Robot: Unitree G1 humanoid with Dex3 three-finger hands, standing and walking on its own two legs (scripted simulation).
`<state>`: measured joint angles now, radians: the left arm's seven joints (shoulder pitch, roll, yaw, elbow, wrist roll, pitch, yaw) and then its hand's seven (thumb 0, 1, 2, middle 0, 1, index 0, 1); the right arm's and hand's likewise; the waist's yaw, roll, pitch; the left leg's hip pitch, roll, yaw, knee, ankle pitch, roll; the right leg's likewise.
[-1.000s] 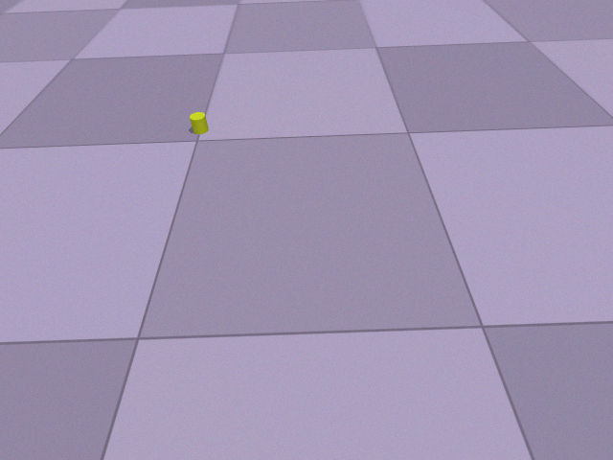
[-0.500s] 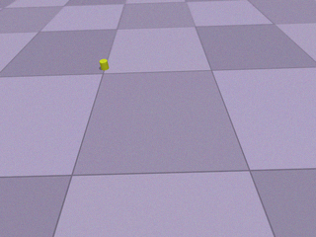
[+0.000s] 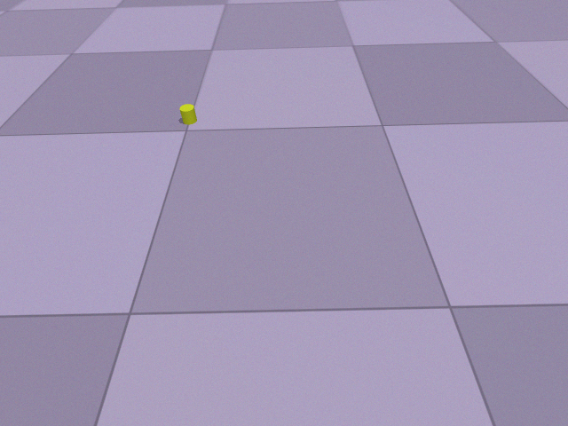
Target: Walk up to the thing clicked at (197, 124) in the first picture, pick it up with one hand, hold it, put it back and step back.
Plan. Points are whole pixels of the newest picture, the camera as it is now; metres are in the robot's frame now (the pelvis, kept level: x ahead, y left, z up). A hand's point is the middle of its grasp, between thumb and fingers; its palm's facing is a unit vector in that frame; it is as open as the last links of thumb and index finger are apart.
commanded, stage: stand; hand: left
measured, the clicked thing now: (188, 113) +2.06 +0.69 -0.73
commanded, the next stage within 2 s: walk up in 0.12 s
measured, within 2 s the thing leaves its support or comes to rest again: neither
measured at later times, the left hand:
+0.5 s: hand out of the picture +0.08 +0.41 -0.18, palm faces +0.13 -0.90 -0.42, open 7.4 cm
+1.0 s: hand (101, 268) +0.46 +0.43 -0.14, palm faces +0.13 -0.91 -0.40, open 7.4 cm
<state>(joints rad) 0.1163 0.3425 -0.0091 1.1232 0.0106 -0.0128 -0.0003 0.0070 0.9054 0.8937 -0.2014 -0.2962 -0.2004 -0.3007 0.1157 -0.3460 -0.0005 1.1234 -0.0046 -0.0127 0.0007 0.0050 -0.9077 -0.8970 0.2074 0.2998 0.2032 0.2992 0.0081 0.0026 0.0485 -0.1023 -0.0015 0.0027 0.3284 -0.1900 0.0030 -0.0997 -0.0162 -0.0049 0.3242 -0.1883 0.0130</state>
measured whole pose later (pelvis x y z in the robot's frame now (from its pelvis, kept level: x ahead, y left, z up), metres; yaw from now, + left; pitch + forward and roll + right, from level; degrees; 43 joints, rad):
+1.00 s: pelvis +0.38 +0.12 -0.03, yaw +10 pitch +0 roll -1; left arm 0.12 0.43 0.07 0.96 0.01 -0.06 -0.10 0.01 0.91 0.89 -0.20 -0.30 -0.20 -0.30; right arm 0.38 -0.43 -0.08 0.98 -0.01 -0.08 0.05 0.01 -0.90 -0.90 0.21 0.30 0.21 0.30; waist -0.03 0.07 0.03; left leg 0.05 0.09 0.04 0.56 -0.53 0.00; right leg -0.46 -0.07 -0.08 0.60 -0.13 -0.01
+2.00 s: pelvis +0.94 +0.20 -0.03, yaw +11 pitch -2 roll +2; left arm 0.12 0.38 0.05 0.87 0.00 -0.08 -0.07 0.01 0.91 0.89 -0.20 -0.30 -0.20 -0.30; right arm 0.35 -0.42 -0.05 0.94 0.00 -0.06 0.03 0.01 -0.91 -0.90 0.21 0.30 0.20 0.30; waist -0.03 0.03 0.08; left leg -0.18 0.05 0.03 1.02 -0.48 0.03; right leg -0.38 -0.04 -0.08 0.64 -0.22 -0.05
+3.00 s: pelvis +1.36 +0.26 -0.02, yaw +12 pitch -3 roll +2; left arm 0.25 0.38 0.05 0.88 0.01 -0.09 -0.05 0.01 0.91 0.89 -0.20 -0.30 -0.20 -0.30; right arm 0.33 -0.43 -0.06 0.90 0.00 -0.03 0.03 0.01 -0.91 -0.90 0.21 0.30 0.20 0.30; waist 0.01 0.05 0.08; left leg -0.28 0.02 0.01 1.02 -0.47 0.03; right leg -0.35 -0.06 -0.06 0.62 -0.22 -0.02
